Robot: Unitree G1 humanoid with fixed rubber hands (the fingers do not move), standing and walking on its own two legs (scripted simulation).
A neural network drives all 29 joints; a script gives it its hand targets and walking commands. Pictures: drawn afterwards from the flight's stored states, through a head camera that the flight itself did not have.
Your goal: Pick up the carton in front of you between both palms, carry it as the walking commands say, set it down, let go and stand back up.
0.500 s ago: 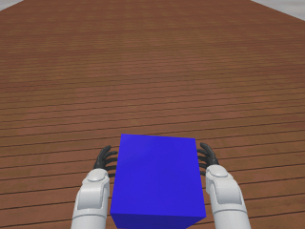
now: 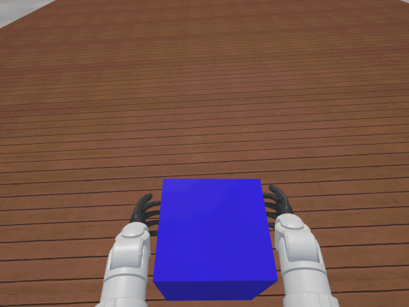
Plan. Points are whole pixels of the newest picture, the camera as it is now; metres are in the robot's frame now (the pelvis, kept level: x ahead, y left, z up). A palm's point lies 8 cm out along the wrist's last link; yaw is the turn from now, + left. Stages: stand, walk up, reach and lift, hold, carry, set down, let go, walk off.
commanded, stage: set down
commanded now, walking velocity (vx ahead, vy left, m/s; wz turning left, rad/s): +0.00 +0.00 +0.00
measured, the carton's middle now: (210, 243) +0.31 +0.00 -0.06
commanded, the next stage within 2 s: none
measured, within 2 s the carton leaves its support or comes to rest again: neither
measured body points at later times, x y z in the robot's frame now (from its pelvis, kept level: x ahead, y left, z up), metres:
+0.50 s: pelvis -0.04 -0.01 -0.08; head +0.17 -0.02 +0.31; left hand +0.37 +0.14 -0.17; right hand +0.34 -0.15 -0.17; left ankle -0.02 +0.11 -0.74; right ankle +0.08 -0.12 -0.74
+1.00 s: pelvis -0.06 +0.01 -0.22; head +0.20 +0.00 +0.16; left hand +0.42 +0.13 -0.31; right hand +0.37 -0.16 -0.30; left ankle -0.02 +0.11 -0.74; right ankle +0.08 -0.12 -0.74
